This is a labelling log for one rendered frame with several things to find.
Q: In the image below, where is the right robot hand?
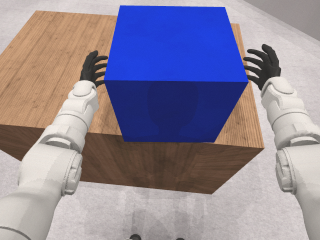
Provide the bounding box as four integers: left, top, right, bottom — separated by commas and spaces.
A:
243, 44, 281, 91

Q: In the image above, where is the pedestal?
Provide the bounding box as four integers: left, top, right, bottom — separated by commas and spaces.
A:
0, 10, 265, 195

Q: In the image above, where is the robot left forearm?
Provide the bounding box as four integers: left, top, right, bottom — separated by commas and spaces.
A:
17, 80, 99, 186

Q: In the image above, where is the robot right upper arm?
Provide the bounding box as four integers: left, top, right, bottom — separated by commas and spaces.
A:
275, 144, 320, 240

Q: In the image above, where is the left robot hand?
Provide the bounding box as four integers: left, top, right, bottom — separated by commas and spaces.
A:
79, 50, 108, 88

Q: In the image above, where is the carton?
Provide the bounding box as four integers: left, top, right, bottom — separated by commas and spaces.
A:
104, 5, 249, 143

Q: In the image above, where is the robot left upper arm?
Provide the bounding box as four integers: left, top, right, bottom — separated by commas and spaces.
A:
0, 143, 83, 240

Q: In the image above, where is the robot right forearm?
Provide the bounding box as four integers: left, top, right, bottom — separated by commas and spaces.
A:
260, 76, 320, 151

